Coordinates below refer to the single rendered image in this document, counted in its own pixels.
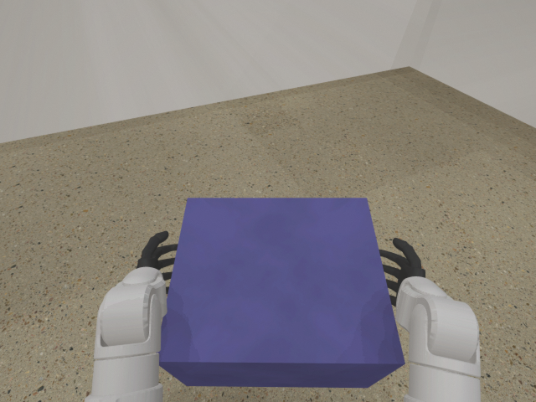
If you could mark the left robot forearm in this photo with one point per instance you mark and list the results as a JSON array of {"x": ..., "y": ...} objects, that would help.
[{"x": 128, "y": 337}]

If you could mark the right robot hand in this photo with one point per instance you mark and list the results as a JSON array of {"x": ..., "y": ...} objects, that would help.
[{"x": 410, "y": 266}]

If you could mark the right robot forearm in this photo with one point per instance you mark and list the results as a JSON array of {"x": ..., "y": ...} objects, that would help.
[{"x": 444, "y": 341}]

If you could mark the carton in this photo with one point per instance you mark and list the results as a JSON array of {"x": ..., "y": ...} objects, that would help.
[{"x": 279, "y": 292}]

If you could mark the left robot hand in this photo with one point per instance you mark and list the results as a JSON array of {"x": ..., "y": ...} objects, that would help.
[{"x": 152, "y": 252}]

